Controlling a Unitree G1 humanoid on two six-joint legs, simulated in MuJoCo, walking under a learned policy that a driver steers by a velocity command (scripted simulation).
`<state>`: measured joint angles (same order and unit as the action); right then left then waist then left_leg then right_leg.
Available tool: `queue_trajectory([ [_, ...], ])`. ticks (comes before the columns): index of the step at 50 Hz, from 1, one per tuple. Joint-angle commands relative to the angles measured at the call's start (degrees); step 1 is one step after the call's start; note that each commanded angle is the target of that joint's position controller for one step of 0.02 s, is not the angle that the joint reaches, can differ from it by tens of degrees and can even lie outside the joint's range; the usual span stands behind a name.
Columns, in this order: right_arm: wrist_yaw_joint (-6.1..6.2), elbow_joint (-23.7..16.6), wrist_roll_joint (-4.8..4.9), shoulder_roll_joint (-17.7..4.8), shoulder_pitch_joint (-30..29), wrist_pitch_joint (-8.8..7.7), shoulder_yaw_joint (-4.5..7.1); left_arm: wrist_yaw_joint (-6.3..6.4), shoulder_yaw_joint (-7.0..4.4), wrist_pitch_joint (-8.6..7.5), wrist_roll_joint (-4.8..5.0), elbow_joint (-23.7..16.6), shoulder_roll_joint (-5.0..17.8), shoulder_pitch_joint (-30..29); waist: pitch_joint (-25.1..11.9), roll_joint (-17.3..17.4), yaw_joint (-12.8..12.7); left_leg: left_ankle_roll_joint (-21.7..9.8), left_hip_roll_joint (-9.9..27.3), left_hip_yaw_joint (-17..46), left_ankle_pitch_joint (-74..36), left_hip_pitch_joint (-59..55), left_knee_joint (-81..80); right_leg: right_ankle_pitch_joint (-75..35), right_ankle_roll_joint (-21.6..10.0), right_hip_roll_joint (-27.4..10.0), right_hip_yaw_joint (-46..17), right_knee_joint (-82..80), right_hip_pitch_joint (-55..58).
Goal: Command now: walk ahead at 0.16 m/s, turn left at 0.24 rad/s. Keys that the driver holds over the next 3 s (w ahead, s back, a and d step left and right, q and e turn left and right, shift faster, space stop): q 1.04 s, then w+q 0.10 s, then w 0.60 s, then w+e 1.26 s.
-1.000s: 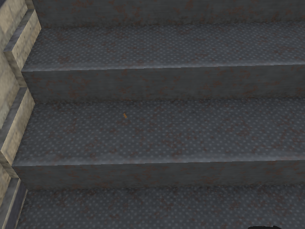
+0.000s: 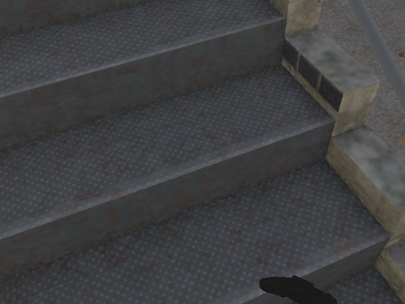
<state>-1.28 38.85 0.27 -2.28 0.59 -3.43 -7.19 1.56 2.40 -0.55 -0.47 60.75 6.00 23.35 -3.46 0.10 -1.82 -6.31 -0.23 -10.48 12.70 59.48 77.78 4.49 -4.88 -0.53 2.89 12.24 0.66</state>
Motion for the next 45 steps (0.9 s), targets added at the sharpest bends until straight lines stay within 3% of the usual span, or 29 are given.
queue_trajectory([
  [1, -1.08, 2.73, -1.44, -15.14, 14.27, 0.18, 6.62, 0.13, -3.79, -1.87, -0.56, -6.73, 17.63, -6.15, -14.09, -12.53, 12.35, -2.49, -3.81, 10.37, -0.82, -34.29, -29.67, -97.53, -4.35, -13.08, -2.30, 22.60, 8.37],
  [2, -1.47, 2.68, -4.54, -22.54, 18.80, 0.93, 8.95, -0.34, -3.48, -2.86, -2.00, -10.46, 14.35, -3.17, -19.90, 9.84, 10.02, -10.48, 6.59, 33.44, -30.92, -55.19, -35.13, -50.74, 0.52, -2.43, -2.71, 45.09, -11.35],
  [3, 1.18, 4.00, -7.53, -20.35, 19.75, 2.76, 8.78, -3.08, -2.90, -4.35, -3.32, -10.58, 8.86, -4.72, -23.82, 21.08, 7.88, -17.55, 14.25, 58.30, -40.58, -61.34, -54.94, 7.25, 4.00, 10.46, -10.01, 71.55, -27.44],
  [4, 1.99, 3.82, -7.46, -14.42, 17.72, 2.46, 7.50, -5.16, -3.16, -4.89, -0.94, -10.31, 7.70, -4.04, -19.72, 10.27, 5.88, -14.03, 14.60, 56.36, -23.39, -51.94, -54.93, 8.88, 2.91, 8.04, -18.31, 86.96, -31.67],
  [5, 2.12, 3.64, -4.34, -11.39, 12.66, 2.42, 6.91, -5.35, -2.41, -3.89, -1.25, -14.50, 4.85, -11.42, -7.64, 2.26, 3.22, -10.85, 12.09, 50.45, -13.12, -39.54, -53.03, 9.44, 1.71, 6.37, -15.93, 93.37, -38.69],
  [6, 1.85, 4.58, -1.64, -10.35, 10.92, 1.81, 6.83, -5.01, -2.02, -3.18, -2.16, -16.90, 4.12, -13.38, 0.07, -4.15, 0.64, -8.35, 10.23, 41.73, -10.81, -32.37, -51.01, 8.84, 1.30, 4.12, -13.45, 96.13, -42.96],
  [7, 1.49, 5.26, -1.45, -8.95, 9.71, 1.42, 6.65, -4.66, -2.12, -2.75, -2.26, -17.66, 4.85, -11.55, 1.95, -6.75, -2.16, -6.19, 7.11, 34.11, -4.94, -28.41, -50.01, 6.83, 0.39, 1.28, -11.77, 95.33, -44.14],
  [8, 0.91, 5.33, -1.52, -7.69, 9.26, 1.27, 6.40, -4.16, -1.86, -2.78, -1.68, -18.90, 5.21, -8.94, 2.28, -4.83, -3.61, -4.69, 4.39, 30.21, -1.90, -27.91, -51.61, 5.88, -0.06, 0.11, -10.69, 94.89, -45.17],
  [9, 0.70, 5.93, -1.74, -7.59, 10.31, 1.48, 6.28, -3.85, -1.28, -3.03, -1.47, -19.92, 3.82, -7.98, 2.51, -1.87, -3.98, -4.73, 3.82, 29.73, -3.48, -28.89, -52.67, 4.46, -0.05, 0.46, -9.20, 99.54, -48.37],
  [11, 0.92, 5.20, -2.34, -8.64, 13.33, 2.46, 6.27, -2.99, -0.80, -3.11, -0.87, -21.07, 3.24, -7.73, 2.23, -0.77, -3.06, -3.97, 3.21, 26.17, -12.01, -31.20, -51.85, 1.82, 1.31, -0.04, -6.91, 101.01, -53.95],
  [14, 2.19, 2.83, -2.86, -12.77, 14.66, 3.80, 7.59, -1.10, 0.05, -2.30, -2.26, -24.50, 3.13, -11.97, -0.08, 0.79, -1.86, 1.36, -0.75, 24.20, -11.36, -30.92, -48.37, -4.90, 5.21, -1.68, -4.13, 89.24, -55.87],
  [16, 4.16, 0.35, -1.75, -15.88, 14.88, 4.83, 8.47, 0.77, 0.35, -1.70, -2.41, -28.10, 3.68, -17.01, -2.35, 4.44, -0.11, 1.32, -0.50, 28.81, -12.79, -33.85, -50.73, -3.63, 8.43, -0.92, -2.23, 82.42, -56.36],
  [17, 5.33, -1.04, -1.88, -16.63, 14.91, 5.60, 8.63, 1.37, 0.52, -1.33, -2.02, -29.61, 3.52, -17.95, -4.08, 6.94, 0.48, 0.39, 0.64, 31.78, -12.40, -38.74, -50.85, -2.87, 10.39, -0.70, -2.86, 81.91, -58.89],
  [20, 5.87, -6.06, -2.23, -17.59, 12.94, 5.94, 9.46, 3.02, -1.51, -0.47, -0.05, -28.21, 7.49, -14.95, -7.35, 7.51, 2.26, -1.83, 5.81, 41.36, -5.33, -49.25, -52.27, 0.32, 13.17, -0.82, -7.62, 83.19, -62.28],
  [22, 5.61, -8.39, -2.45, -15.37, 11.40, 6.18, 8.84, 3.13, -2.57, -0.31, 0.82, -27.97, 8.16, -14.59, -5.45, 7.21, 3.35, -5.37, 6.84, 43.75, -1.64, -48.63, -52.48, 2.98, 13.55, 0.75, -9.25, 91.33, -61.78],
  [23, 5.62, -8.90, -2.10, -14.92, 11.15, 6.26, 8.89, 3.17, -2.55, -0.50, 0.58, -28.93, 7.84, -16.00, -3.10, 6.50, 3.64, -5.99, 6.65, 44.42, -0.71, -49.57, -52.22, 5.21, 13.45, 1.06, -9.71, 91.39, -63.33],
  [25, 5.65, -9.49, -0.21, -13.96, 12.81, 6.36, 9.30, 3.21, -2.78, -1.16, 0.19, -30.00, 7.82, -18.61, 0.46, 5.47, 4.50, -5.93, 6.43, 44.75, -2.50, -53.29, -51.42, 7.66, 13.28, -0.26, -10.43, 81.93, -65.41],
  [28, 5.93, -12.17, -1.12, -13.29, 9.11, 6.74, 9.63, 2.18, -2.44, -1.41, 0.42, -29.50, 6.71, -18.41, -1.03, 6.00, 4.00, -5.16, 5.09, 41.63, -11.02, -51.71, -50.29, 7.09, 12.78, -0.41, -7.65, 65.04, -54.78],
  [31, 5.46, -12.42, -0.48, -13.62, 8.71, 6.87, 10.12, 1.89, -2.84, -0.85, 0.70, -29.04, 7.34, -17.50, -0.43, 9.90, 4.30, -4.55, 3.31, 38.46, -18.37, -43.09, -50.86, 13.23, 11.43, 1.20, -3.12, 41.97, -35.78],
  [33, 4.03, -12.13, -0.30, -15.23, 7.13, 5.44, 10.61, 2.03, -4.84, -0.67, 0.26, -28.48, 10.95, -13.98, -1.55, 12.61, 2.94, -5.36, 6.37, 42.86, -36.42, -43.88, -50.55, 9.15, 10.24, 1.11, -4.33, 30.45, -25.88],
  [34, 3.95, -12.03, 0.78, -15.55, 5.09, 5.32, 10.84, 1.90, -5.46, -1.44, 0.25, -28.21, 11.03, -12.69, -2.14, 12.50, 0.18, -3.59, 4.71, 41.08, -40.37, -47.50, -49.22, 3.01, 8.82, 1.35, -4.11, 18.58, -21.60],
  [35, 3.70, -11.97, 1.46, -14.45, 5.19, 5.07, 10.88, 1.47, -6.35, -2.06, 0.49, -26.57, 12.96, -10.73, -1.81, 10.46, -0.24, -1.39, 1.31, 38.57, -36.99, -49.27, -44.94, -6.10, 7.76, 0.07, -5.06, 7.83, -16.98],
  [36, 2.95, -11.74, 0.95, -12.25, 8.08, 4.39, 10.71, 1.09, -7.42, -2.61, -1.11, -25.64, 16.53, -10.42, -3.85, -0.19, 1.90, 2.38, -4.00, 31.08, -16.09, -41.21, -31.24, -30.65, 5.98, -6.52, -8.81, 9.65, -6.74],
  [37, 2.54, -10.26, 0.02, -12.04, 15.13, 3.17, 11.05, 1.08, -7.65, -1.98, -3.13, -26.98, 18.10, -6.50, -13.50, -18.59, 2.94, 8.01, -11.48, 25.46, 25.10, -27.85, -12.51, -68.09, -6.15, -23.79, -24.55, 17.03, 9.07],
  [38, 1.83, -7.81, 1.08, -17.29, 16.49, 2.98, 12.34, 0.68, -7.14, -1.51, -3.17, -29.21, 15.64, -8.93, -15.63, -15.09, 2.60, 12.28, -9.78, 23.62, 29.49, -23.74, 0.85, -62.04, -11.31, -28.57, -28.20, 17.27, 4.60],
  [39, 1.67, -8.34, 1.96, -18.81, 11.48, 3.75, 13.10, 0.79, -6.81, -0.89, -3.31, -31.38, 13.97, -12.02, -10.92, -11.20, 1.10, 14.81, -7.50, 19.81, 27.35, -19.80, 12.97, -48.30, -11.39, -25.04, -23.36, 17.03, -0.81],
  [41, 1.92, -9.91, 1.15, -14.94, 7.39, 5.47, 11.40, 2.24, -5.38, 0.23, -1.80, -31.54, 11.32, -14.67, -2.95, -6.51, 1.52, 15.77, -3.97, 17.07, 21.30, -13.45, 24.52, -23.72, -8.90, -17.99, -16.18, 14.44, -7.91],
  [43, 1.10, -12.34, 1.16, -12.33, 3.66, 5.50, 9.54, 3.61, -4.85, 0.99, -0.51, -30.16, 11.86, -14.04, 1.17, -5.57, 1.74, 15.00, -2.30, 14.20, 13.33, -12.56, 15.96, -6.73, -8.15, -13.32, -10.59, 10.60, -10.65],
  [45, 1.34, -12.83, 1.18, -10.53, 0.98, 5.33, 8.24, 4.07, -5.17, 1.78, -1.43, -29.74, 12.82, -11.88, 1.08, -6.39, 0.17, 14.83, -0.97, 11.54, 9.88, -12.12, 7.12, -2.99, -8.52, -13.00, -8.67, 9.20, -8.84],
])
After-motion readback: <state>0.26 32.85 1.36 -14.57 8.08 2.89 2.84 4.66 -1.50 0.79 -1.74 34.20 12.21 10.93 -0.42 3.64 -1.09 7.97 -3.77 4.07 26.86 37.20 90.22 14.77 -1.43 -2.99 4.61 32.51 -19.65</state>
